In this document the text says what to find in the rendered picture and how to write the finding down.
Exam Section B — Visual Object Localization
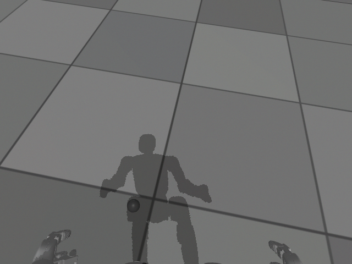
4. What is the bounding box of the right robot hand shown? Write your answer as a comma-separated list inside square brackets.
[268, 241, 303, 264]

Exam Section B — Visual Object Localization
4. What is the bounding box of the left robot hand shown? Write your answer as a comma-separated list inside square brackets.
[32, 230, 78, 264]

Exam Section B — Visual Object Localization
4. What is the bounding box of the ball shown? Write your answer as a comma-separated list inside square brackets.
[127, 199, 140, 212]

